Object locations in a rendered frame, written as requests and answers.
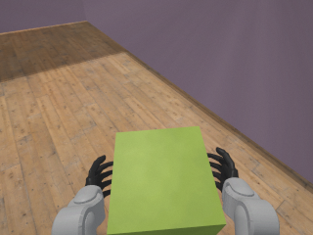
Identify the left robot forearm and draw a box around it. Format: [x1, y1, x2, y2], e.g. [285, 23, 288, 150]
[51, 185, 106, 235]

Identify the carton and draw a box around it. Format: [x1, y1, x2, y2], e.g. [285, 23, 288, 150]
[107, 126, 227, 235]

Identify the right robot forearm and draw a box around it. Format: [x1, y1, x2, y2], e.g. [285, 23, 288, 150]
[221, 177, 280, 235]

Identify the robot right hand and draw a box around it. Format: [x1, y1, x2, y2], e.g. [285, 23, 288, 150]
[207, 147, 239, 193]

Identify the robot left hand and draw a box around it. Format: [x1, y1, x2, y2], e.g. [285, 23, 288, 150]
[85, 155, 113, 199]

